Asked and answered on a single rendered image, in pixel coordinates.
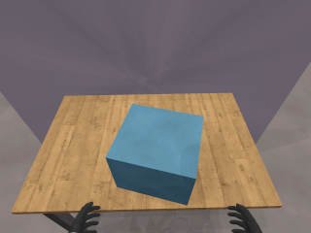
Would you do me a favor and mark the table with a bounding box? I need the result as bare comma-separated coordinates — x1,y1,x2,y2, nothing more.
11,92,283,232

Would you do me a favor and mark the right robot hand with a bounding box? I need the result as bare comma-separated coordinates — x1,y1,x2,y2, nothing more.
227,203,262,233

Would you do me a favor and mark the carton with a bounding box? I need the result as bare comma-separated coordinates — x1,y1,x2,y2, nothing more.
105,104,204,206

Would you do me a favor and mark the left robot hand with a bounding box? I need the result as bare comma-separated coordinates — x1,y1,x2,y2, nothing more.
68,201,101,233

